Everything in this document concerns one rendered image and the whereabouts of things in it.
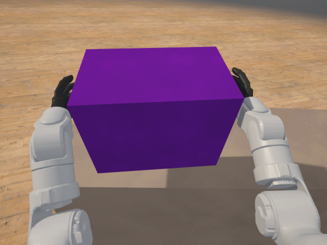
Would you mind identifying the pedestal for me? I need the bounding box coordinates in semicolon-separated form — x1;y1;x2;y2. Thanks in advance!
54;108;327;245

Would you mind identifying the robot left upper arm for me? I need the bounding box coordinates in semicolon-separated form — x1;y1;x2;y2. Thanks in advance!
29;209;93;245

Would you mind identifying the right robot hand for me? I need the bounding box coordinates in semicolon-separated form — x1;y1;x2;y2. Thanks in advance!
232;67;253;98

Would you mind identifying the robot left forearm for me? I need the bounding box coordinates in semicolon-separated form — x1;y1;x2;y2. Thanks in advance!
27;107;80;245

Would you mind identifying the left robot hand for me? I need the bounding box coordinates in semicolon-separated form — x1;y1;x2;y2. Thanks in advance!
51;75;74;118

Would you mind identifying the robot right forearm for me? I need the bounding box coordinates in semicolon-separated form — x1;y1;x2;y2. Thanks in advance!
237;97;320;228

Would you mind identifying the robot right upper arm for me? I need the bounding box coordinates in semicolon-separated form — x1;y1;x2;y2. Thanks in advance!
255;190;327;245

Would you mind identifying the carton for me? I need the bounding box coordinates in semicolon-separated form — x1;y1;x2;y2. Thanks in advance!
67;46;244;174

